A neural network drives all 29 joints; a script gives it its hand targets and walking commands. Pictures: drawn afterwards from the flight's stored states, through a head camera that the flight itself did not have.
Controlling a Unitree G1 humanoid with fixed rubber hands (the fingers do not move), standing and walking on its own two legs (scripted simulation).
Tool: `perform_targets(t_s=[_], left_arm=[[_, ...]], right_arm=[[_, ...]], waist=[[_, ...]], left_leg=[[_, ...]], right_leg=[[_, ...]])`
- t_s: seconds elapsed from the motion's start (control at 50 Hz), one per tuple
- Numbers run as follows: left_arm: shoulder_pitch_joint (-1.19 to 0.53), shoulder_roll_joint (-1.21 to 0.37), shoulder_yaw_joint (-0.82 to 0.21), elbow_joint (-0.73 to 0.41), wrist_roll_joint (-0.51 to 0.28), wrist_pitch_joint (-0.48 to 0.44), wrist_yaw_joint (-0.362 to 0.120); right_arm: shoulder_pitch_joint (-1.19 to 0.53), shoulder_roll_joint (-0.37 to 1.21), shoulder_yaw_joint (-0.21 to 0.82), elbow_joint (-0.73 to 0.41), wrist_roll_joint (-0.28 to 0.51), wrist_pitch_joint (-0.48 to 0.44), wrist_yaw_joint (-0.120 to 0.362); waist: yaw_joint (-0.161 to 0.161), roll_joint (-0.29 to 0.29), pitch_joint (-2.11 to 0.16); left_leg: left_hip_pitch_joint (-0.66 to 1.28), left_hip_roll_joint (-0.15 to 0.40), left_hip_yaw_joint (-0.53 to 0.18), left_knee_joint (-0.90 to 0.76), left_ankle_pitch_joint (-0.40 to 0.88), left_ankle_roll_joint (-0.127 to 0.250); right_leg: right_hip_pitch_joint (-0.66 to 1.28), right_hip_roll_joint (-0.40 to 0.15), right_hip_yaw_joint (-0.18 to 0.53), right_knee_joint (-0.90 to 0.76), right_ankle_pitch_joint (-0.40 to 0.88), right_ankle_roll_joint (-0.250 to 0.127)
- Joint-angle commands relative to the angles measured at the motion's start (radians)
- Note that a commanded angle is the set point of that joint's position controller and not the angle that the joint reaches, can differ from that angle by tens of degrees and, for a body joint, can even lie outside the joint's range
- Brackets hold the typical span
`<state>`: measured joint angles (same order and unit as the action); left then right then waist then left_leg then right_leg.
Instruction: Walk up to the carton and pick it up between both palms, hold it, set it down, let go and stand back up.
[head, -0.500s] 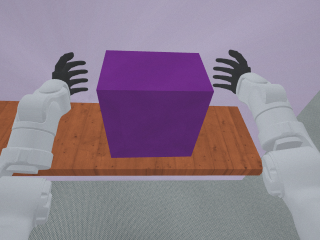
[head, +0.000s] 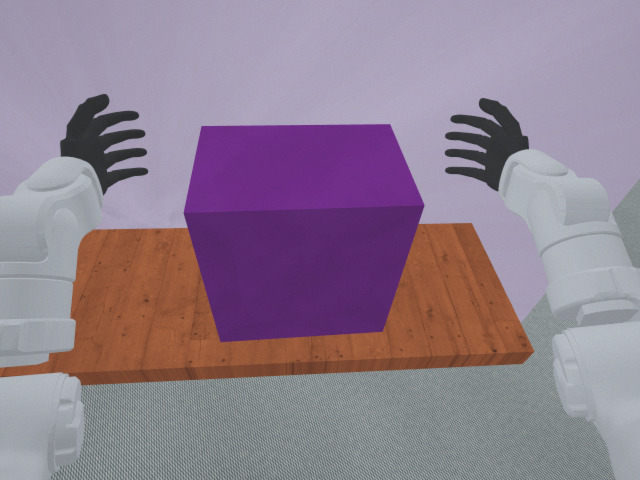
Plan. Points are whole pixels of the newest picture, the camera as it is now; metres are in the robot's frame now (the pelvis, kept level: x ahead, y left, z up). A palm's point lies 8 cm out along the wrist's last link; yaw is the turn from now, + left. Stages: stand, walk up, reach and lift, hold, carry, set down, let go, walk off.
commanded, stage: set down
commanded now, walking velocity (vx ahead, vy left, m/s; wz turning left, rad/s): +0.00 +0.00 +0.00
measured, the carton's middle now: (300, 238) +0.44 +0.05 +0.06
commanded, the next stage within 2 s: none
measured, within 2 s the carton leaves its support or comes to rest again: neither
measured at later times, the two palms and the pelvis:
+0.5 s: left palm (106, 268) +0.31 +0.25 +0.14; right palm (505, 247) +0.36 -0.19 +0.15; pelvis -0.04 -0.01 +0.00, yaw -1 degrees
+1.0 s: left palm (107, 323) +0.27 +0.25 +0.09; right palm (506, 310) +0.31 -0.20 +0.09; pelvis -0.02 +0.00 +0.00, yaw -2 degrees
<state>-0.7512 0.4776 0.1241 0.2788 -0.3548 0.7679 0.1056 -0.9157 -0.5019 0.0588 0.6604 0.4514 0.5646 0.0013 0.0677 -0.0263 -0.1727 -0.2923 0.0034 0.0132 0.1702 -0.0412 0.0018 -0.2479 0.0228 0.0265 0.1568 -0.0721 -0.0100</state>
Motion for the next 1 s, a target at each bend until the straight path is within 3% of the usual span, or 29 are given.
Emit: perform_targets(t_s=[0.0,0.08,0.14,0.24,0.3,0.34,0.42,0.48,0.6,0.64,0.68,0.78,0.86,0.88,0.9,0.92,0.96,0.98], left_arm=[[-0.466,0.180,0.120,-0.252,0.031,0.049,-0.022],[-0.377,0.143,0.124,-0.092,0.054,0.095,-0.065],[-0.376,0.142,0.125,-0.028,0.069,0.083,-0.086],[-0.400,0.136,0.080,-0.129,0.041,-0.018,-0.076],[-0.409,0.137,0.071,-0.258,0.028,-0.087,-0.046],[-0.377,0.127,0.066,-0.350,0.021,-0.120,-0.026],[-0.249,0.113,0.083,-0.440,0.036,-0.138,-0.001],[-0.165,0.084,0.098,-0.455,0.078,-0.136,0.006],[0.014,0.020,0.131,-0.377,0.126,-0.104,-0.030],[0.060,0.001,0.120,-0.333,0.124,-0.104,-0.045],[0.090,-0.010,0.116,-0.328,0.118,-0.121,-0.056],[0.200,-0.024,0.074,-0.412,0.079,-0.214,-0.067],[0.301,-0.034,0.059,-0.509,0.084,-0.328,-0.063],[-0.188,0.146,0.115,-0.613,0.038,-0.290,-0.004],[-0.034,0.055,0.020,-0.539,0.022,-0.258,0.042],[-0.034,0.050,0.040,-0.617,0.041,-0.241,0.067],[0.050,0.010,0.022,-0.690,0.054,-0.195,0.107],[0.097,0.013,0.023,-0.698,0.048,-0.180,0.111]], right_arm=[[-0.546,-0.253,-0.081,-0.248,0.006,-0.003,-0.007],[-0.435,-0.247,-0.064,-0.096,0.001,0.028,-0.013],[-0.443,-0.241,-0.040,-0.082,0.025,0.019,-0.013],[-0.413,-0.218,-0.047,-0.206,0.056,-0.041,-0.007],[-0.380,-0.192,-0.066,-0.317,0.069,-0.081,-0.008],[-0.321,-0.185,-0.099,-0.368,0.060,-0.098,-0.015],[-0.199,-0.178,-0.142,-0.471,0.018,-0.120,-0.030],[-0.114,-0.164,-0.171,-0.478,-0.021,-0.129,-0.037],[0.042,-0.116,-0.158,-0.516,-0.077,-0.131,-0.053],[0.087,-0.094,-0.152,-0.533,-0.091,-0.132,-0.051],[0.115,-0.086,-0.130,-0.585,-0.076,-0.145,-0.047],[0.270,-0.072,-0.100,-0.682,-0.029,-0.208,-0.028],[0.409,-0.086,-0.104,-0.742,-0.016,-0.285,-0.014],[-0.162,-0.130,-0.162,-0.652,-0.055,-0.274,0.017],[-0.032,-0.150,-0.187,-0.557,-0.044,-0.256,0.046],[-0.008,-0.159,-0.208,-0.579,-0.034,-0.262,0.057],[0.117,-0.180,-0.231,-0.608,-0.021,-0.268,0.064],[0.161,-0.175,-0.237,-0.633,-0.029,-0.270,0.062]], waist=[[0.022,0.019,-0.544],[-0.001,-0.010,-0.263],[0.009,-0.017,-0.177],[0.007,0.010,-0.245],[0.022,0.077,-0.366],[0.014,0.116,-0.440],[0.025,0.118,-0.482],[0.029,0.113,-0.412],[0.034,-0.003,-0.173],[0.021,-0.043,-0.112],[0.036,-0.075,-0.089],[0.037,-0.073,-0.106],[0.041,-0.004,-0.173],[0.021,0.207,-0.188],[-0.021,0.155,-0.052],[-0.011,0.179,-0.043],[-0.016,0.160,-0.090],[-0.021,0.130,-0.138]], left_leg=[[0.478,-0.026,-0.012,0.109,0.665,-0.055],[0.415,-0.025,-0.005,0.062,0.384,-0.052],[0.383,-0.024,-0.008,0.029,0.249,-0.040],[0.393,-0.011,-0.002,0.039,0.142,-0.016],[0.424,-0.005,0.009,0.061,0.159,-0.007],[0.444,0.003,0.009,0.076,0.206,-0.008],[0.488,0.003,0.023,0.088,0.239,-0.007],[0.459,-0.002,0.031,0.083,0.221,-0.006],[0.362,-0.002,0.031,0.015,0.025,0.024],[0.339,-0.004,0.031,0.010,-0.030,0.040],[0.335,0.001,0.025,0.008,-0.056,0.044],[0.327,0.013,0.020,0.007,0.035,0.042],[0.381,0.010,0.019,0.034,0.184,0.025],[0.232,0.005,0.045,0.086,-0.147,-0.072],[0.139,0.023,0.034,0.054,-0.319,-0.078],[0.147,0.030,0.029,0.032,-0.356,-0.079],[0.199,0.048,0.018,0.016,-0.352,-0.076],[0.234,0.049,0.025,0.031,-0.259,-0.060]], right_leg=[[0.229,0.036,0.015,0.026,0.447,0.018],[0.175,0.032,0.016,-0.017,0.252,0.036],[0.203,0.028,0.023,-0.009,0.157,0.049],[0.212,0.022,0.029,0.012,0.037,0.038],[0.186,0.007,0.039,0.028,0.009,0.016],[0.198,0.003,0.046,0.034,0.022,-0.006],[0.177,0.000,0.042,0.026,-0.001,-0.020],[0.155,-0.005,0.044,0.014,-0.042,-0.020],[0.153,-0.015,0.051,-0.003,-0.144,0.009],[0.128,-0.018,0.052,-0.002,-0.187,0.016],[0.122,-0.020,0.049,0.002,-0.226,0.016],[0.171,-0.021,0.074,0.015,-0.106,0.005],[0.204,-0.011,0.083,0.024,-0.001,-0.012],[0.040,0.033,-0.062,0.108,-0.138,-0.029],[0.046,0.031,-0.042,0.126,-0.170,-0.027],[0.061,0.030,-0.043,0.128,-0.161,-0.029],[0.090,0.030,-0.036,0.128,-0.147,-0.016],[0.091,0.031,-0.027,0.127,-0.109,-0.010]])
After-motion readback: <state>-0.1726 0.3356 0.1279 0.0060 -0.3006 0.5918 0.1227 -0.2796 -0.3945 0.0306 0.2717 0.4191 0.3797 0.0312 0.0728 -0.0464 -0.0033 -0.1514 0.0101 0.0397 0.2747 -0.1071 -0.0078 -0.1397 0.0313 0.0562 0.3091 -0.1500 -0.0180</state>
